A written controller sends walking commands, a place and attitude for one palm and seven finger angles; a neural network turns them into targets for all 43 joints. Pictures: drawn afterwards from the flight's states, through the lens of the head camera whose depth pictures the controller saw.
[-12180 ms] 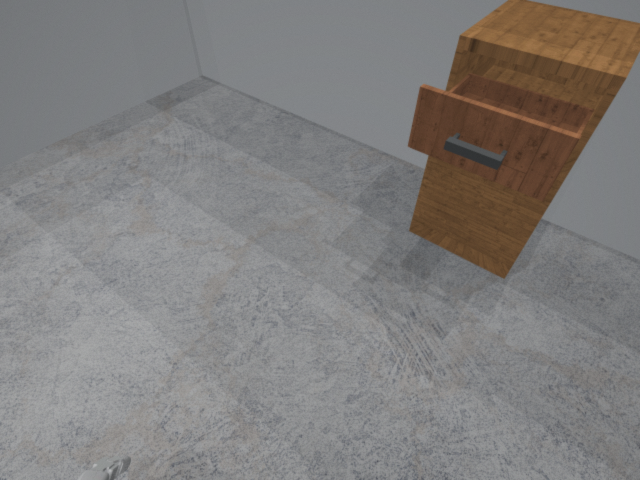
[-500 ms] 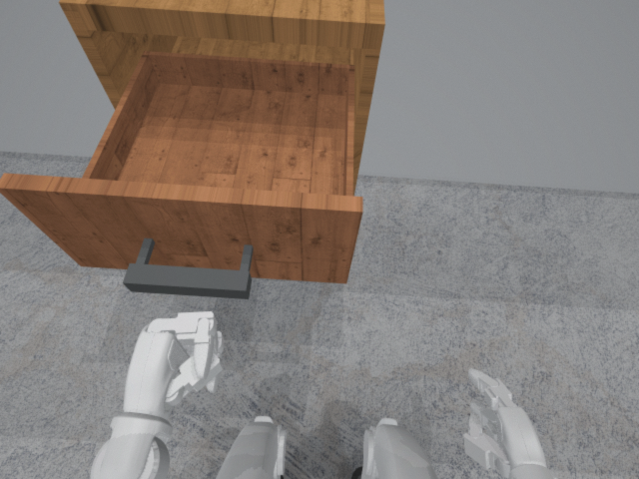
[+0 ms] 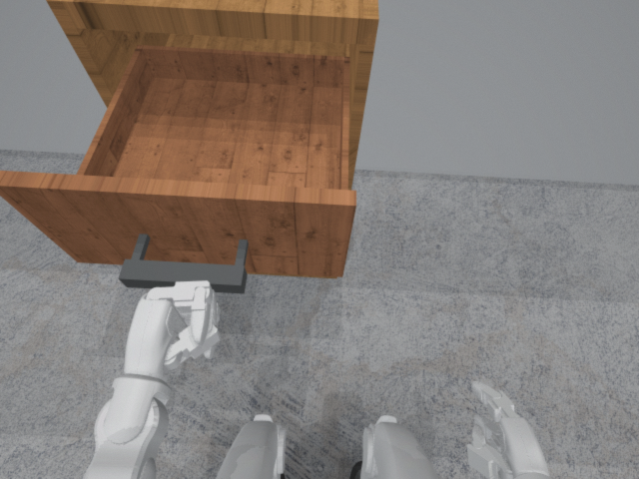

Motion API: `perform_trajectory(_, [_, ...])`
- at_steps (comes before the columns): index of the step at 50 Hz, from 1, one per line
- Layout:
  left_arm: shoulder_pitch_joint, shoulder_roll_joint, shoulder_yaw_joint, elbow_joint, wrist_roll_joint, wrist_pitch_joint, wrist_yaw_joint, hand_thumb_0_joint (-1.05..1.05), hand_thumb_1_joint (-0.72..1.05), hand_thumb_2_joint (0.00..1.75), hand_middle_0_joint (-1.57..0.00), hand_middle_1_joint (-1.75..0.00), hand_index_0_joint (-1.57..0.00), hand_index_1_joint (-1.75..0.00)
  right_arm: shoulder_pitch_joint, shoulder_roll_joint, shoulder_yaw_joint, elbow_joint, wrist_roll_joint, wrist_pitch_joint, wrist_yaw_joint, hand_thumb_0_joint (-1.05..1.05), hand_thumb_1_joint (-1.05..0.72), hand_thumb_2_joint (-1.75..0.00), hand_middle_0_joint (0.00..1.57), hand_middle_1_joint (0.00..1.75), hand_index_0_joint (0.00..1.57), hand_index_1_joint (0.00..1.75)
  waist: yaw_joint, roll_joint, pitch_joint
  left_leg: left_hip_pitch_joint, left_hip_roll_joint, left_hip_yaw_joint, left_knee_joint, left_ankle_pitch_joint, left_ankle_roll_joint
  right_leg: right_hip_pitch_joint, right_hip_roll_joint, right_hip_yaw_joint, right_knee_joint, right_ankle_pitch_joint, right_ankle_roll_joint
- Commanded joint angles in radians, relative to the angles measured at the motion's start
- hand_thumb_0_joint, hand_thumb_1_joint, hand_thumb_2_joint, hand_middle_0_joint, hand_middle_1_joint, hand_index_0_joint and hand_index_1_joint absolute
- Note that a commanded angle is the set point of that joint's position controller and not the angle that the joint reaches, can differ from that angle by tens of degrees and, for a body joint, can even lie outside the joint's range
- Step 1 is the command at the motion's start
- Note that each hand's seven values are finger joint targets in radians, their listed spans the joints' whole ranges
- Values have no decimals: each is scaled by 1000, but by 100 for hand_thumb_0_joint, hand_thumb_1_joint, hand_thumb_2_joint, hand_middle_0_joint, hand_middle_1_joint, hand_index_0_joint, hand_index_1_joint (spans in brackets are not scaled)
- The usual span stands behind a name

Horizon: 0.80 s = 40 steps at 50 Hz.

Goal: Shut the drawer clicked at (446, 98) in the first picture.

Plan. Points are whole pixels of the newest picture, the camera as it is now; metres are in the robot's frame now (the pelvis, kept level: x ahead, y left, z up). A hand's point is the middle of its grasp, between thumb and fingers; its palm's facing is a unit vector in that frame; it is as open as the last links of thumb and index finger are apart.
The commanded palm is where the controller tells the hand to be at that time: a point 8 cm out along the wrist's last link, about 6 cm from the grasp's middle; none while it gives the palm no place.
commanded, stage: push the drawer shut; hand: left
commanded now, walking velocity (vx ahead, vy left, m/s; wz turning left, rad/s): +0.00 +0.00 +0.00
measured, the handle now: (189, 260) +0.36 +0.17 +0.03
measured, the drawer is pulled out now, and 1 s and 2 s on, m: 0.27 0.14 0.01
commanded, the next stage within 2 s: none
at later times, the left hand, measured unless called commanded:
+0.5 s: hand (224, 271) +0.35 +0.13 +0.03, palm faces -0.07 -1.00 -0.05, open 3.3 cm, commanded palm +0.35 +0.18 +0.04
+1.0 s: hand (232, 233) +0.41 +0.13 +0.03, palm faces -0.04 -1.00 -0.05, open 3.4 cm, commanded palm +0.40 +0.18 +0.04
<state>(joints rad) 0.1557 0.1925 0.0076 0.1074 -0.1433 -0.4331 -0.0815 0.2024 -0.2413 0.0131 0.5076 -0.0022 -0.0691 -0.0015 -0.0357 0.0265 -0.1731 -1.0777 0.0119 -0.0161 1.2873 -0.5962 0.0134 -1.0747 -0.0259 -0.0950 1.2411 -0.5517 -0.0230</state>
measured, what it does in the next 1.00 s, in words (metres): stands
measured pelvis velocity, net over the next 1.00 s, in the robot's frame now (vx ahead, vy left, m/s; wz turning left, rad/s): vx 0.00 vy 0.01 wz -0.02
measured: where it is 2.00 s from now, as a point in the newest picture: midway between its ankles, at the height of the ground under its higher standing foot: outside the picture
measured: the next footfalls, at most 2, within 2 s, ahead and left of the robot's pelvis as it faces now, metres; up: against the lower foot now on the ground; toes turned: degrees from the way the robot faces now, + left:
none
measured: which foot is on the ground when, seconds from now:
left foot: down 0.00-1.00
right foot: down 0.00-1.00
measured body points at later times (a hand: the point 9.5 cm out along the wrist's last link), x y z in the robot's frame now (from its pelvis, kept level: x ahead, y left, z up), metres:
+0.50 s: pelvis -0.01 +0.00 +0.00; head +0.10 +0.01 +0.44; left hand +0.35 +0.19 +0.03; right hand +0.13 -0.25 -0.11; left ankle +0.01 +0.11 -0.62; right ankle +0.02 -0.11 -0.62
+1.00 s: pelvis +0.00 +0.01 +0.01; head +0.12 +0.01 +0.44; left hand +0.40 +0.18 +0.03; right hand +0.09 -0.25 -0.11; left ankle +0.01 +0.11 -0.62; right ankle +0.02 -0.11 -0.62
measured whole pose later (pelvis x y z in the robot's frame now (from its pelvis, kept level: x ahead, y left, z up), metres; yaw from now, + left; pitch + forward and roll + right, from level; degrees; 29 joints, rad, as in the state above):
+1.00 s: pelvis +0.00 +0.01 +0.01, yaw -1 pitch +23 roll -1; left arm -0.42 0.21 0.16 0.69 -0.10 -0.51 -0.05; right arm 0.26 -0.25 0.01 0.61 -0.01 0.00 0.02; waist -0.09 0.02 -0.15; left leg -1.08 0.02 0.02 1.24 -0.56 0.02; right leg -1.10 -0.02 -0.06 1.20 -0.51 -0.01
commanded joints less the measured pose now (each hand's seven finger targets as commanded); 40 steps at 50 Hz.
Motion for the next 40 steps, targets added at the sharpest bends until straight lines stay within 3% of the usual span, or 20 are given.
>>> perform_trajectory(1, [-272, 81, 64, -190, -18, -82, 14, 0, 90, 90, -140, -160, -140, -160, -5, -133, -55, -109, 3, -49, -14, 0, -90, -90, 20, 30, 20, 30, -39, 3, -326, 175, -13, -25, -159, 307, 11, 235, 21, 60, -161, 253, -4])
perform_trajectory(4, [-337, 62, 41, -179, -16, -79, 11, 0, 90, 90, -140, -160, -140, -160, -4, -134, -56, -100, 4, -48, -13, 0, -90, -90, 20, 30, 20, 30, -40, 21, -353, 206, -14, -29, -166, 313, 9, 230, 19, 57, -161, 252, -5])
perform_trajectory(7, [-373, 80, 60, -137, -16, -70, 11, 0, 90, 90, -140, -160, -140, -160, -2, -139, -57, -92, 6, -43, -15, 0, -90, -90, 20, 30, 20, 30, -38, 13, -363, 206, -14, -29, -173, 298, 11, 234, 19, 60, -171, 234, -3])
perform_trajectory(11, [-493, 99, 74, -77, -14, -60, 19, 0, 90, 90, -140, -160, -140, -160, -3, -142, -51, -76, 10, -36, -20, 0, -90, -90, 20, 30, 20, 30, -54, 1, -336, 181, -15, -28, -178, 238, 13, 220, 20, 66, -185, 177, 0])
perform_trajectory(14, [-582, 85, 61, -31, -13, -55, 26, 0, 90, 90, -140, -160, -140, -160, 1, -142, -48, -66, 11, -34, -21, 0, -90, -90, 20, 30, 20, 30, -60, 22, -335, 189, -18, -27, -185, 209, 12, 207, 18, 69, -194, 152, 0])
perform_trajectory(18, [-669, 113, 91, 25, -8, -57, 33, 0, 90, 90, -140, -160, -140, -160, 11, -147, -48, -57, 10, -28, -23, 0, -90, -90, 20, 30, 20, 30, -59, 13, -371, 199, -16, -31, -191, 228, 10, 219, 19, 68, -188, 171, -1])
perform_trajectory(19, [-673, 97, 82, 36, -7, -56, 34, 0, 90, 90, -140, -160, -140, -160, 14, -146, -48, -55, 9, -28, -22, 0, -90, -90, 20, 30, 20, 30, -56, 33, -380, 217, -16, -31, -196, 239, 8, 215, 18, 64, -187, 180, -2])
perform_trajectory(21, [-693, 121, 111, 94, -9, -52, 36, 0, 90, 90, -140, -160, -140, -160, 28, -152, -48, -46, 9, -23, -21, 0, -90, -90, 20, 30, 20, 30, -60, 7, -373, 209, -14, -32, -198, 246, 9, 221, 22, 63, -191, 186, -2])
perform_trajectory(24, [-754, 111, 108, 142, -6, -56, 36, 0, 90, 90, -140, -160, -140, -160, 35, -151, -50, -38, 9, -15, -19, 0, -90, -90, 20, 30, 20, 30, -67, 15, -378, 211, -16, -27, -199, 248, 8, 221, 21, 68, -196, 195, 0])
perform_trajectory(26, [-786, 151, 147, 183, -4, -61, 38, 0, 90, 90, -140, -160, -140, -160, 47, -155, -50, -31, 8, -10, -20, 0, -90, -90, 20, 30, 20, 30, -67, -1, -370, 198, -15, -26, -200, 251, 9, 229, 24, 70, -196, 199, 0])
perform_trajectory(28, [-793, 140, 149, 206, -2, -69, 39, 0, 90, 90, -140, -160, -140, -160, 56, -152, -51, -30, 7, -5, -16, 0, -90, -90, 20, 30, 20, 30, -63, 12, -392, 218, -14, -25, -207, 280, 4, 238, 24, 66, -192, 226, -1])
perform_trajectory(29, [-816, 131, 139, 199, 0, -75, 38, 0, 90, 90, -140, -160, -140, -160, 60, -152, -51, -28, 6, -3, -13, 0, -90, -90, 20, 30, 20, 30, -60, 52, -407, 241, -13, -27, -210, 296, 0, 227, 24, 63, -186, 236, -4])
perform_trajectory(34, [-819, 131, 157, 229, -1, -90, 40, 0, 90, 90, -140, -160, -140, -160, 92, -155, -62, -19, 1, 12, -2, 0, -90, -90, 20, 30, 20, 30, -58, 32, -454, 291, -7, -28, -210, 395, -5, 251, 28, 58, -177, 325, -4])
perform_trajectory(37, [-822, 149, 176, 264, 6, -100, 41, 0, 90, 90, -140, -160, -140, -160, 109, -156, -62, -17, 0, 21, 4, 0, -90, -90, 20, 30, 20, 30, -58, 17, -439, 274, -7, -24, -213, 410, -4, 265, 32, 59, -174, 349, -4])
perform_trajectory(38, [-860, 125, 153, 257, 7, -107, 43, 0, 90, 90, -140, -160, -140, -160, 109, -153, -64, -11, -1, 24, 4, 0, -90, -90, 20, 30, 20, 30, -74, 16, -428, 282, -5, -24, -211, 415, -4, 253, 31, 58, -177, 356, -1])
perform_trajectory(40, [-861, 126, 159, 274, 12, -117, 44, 0, 90, 90, -140, -160, -140, -160, 117, -153, -65, -7, -3, 27, 8, 0, -90, -90, 20, 30, 20, 30, -68, 26, -427, 284, -5, -22, -211, 418, -6, 253, 32, 59, -176, 354, -3])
